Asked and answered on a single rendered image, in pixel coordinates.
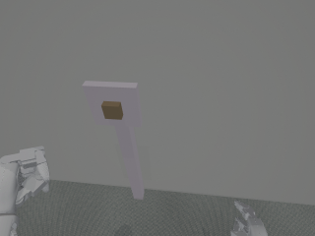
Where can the robot left hand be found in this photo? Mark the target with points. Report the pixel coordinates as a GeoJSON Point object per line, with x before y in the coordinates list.
{"type": "Point", "coordinates": [34, 168]}

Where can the robot right hand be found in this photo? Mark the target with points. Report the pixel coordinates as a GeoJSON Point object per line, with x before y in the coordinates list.
{"type": "Point", "coordinates": [254, 225]}

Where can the panel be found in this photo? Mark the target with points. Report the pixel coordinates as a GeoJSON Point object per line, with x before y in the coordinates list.
{"type": "Point", "coordinates": [96, 93]}

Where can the robot left forearm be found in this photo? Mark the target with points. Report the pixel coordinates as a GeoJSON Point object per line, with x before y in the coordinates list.
{"type": "Point", "coordinates": [8, 224]}

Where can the button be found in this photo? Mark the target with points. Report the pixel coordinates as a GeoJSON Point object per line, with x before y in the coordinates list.
{"type": "Point", "coordinates": [112, 110]}

